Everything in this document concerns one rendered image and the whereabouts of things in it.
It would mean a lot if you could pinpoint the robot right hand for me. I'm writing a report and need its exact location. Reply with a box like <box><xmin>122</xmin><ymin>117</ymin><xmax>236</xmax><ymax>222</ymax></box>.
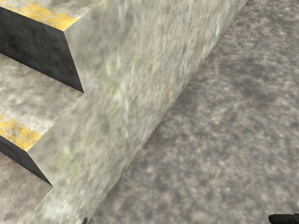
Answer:
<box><xmin>268</xmin><ymin>213</ymin><xmax>299</xmax><ymax>224</ymax></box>

